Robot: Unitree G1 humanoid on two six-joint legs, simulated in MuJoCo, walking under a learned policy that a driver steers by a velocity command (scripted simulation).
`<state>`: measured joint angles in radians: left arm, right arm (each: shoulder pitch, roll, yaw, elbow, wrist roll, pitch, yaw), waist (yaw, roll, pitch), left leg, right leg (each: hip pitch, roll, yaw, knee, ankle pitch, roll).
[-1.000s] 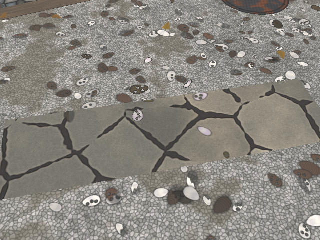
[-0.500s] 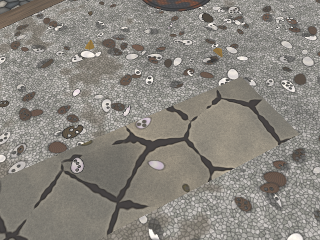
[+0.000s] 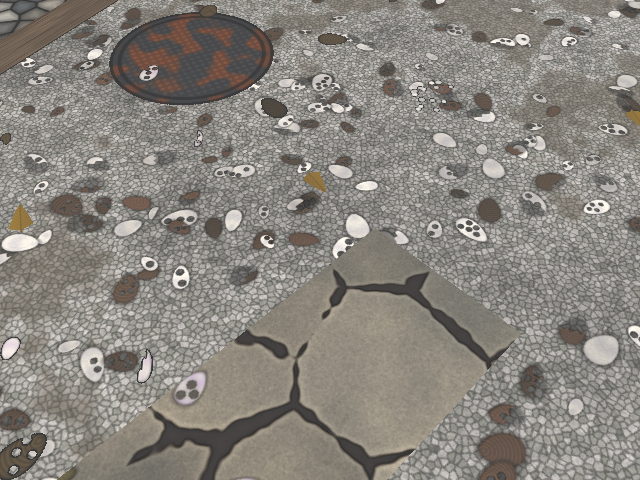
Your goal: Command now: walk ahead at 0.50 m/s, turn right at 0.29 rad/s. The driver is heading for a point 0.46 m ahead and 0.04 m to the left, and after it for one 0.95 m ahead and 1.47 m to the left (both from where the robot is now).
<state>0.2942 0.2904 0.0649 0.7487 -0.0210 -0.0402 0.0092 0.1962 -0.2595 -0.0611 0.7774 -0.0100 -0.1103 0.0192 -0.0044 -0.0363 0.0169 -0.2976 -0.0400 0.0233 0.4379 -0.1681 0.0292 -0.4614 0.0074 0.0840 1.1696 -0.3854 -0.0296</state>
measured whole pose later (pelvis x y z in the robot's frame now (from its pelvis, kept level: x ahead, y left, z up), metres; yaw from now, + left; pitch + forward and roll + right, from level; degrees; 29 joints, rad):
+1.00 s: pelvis +0.41 -0.04 +0.00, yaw +15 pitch +3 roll -1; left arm 0.09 0.29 0.05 0.73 0.01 0.00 0.03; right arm 0.18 -0.30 -0.08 0.64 0.00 0.01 0.00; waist -0.02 0.00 0.06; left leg -0.43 -0.08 -0.07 0.46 -0.09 0.07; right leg -0.53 0.00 0.07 1.04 -0.46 0.06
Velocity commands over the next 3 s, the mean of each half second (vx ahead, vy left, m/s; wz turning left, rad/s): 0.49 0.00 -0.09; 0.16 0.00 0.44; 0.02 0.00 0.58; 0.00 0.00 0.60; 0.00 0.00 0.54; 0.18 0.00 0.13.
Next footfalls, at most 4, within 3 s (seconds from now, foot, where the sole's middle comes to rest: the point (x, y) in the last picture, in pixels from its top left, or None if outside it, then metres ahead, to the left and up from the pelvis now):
0.32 right None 0.32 -0.16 -0.77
0.80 left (301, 463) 0.52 0.06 -0.77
1.22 right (410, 445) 0.56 -0.17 -0.77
1.64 left None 0.39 0.04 -0.77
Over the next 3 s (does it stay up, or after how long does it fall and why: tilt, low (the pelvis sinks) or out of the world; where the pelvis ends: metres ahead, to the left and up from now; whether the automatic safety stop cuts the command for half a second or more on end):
stays up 0.44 -0.02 0.00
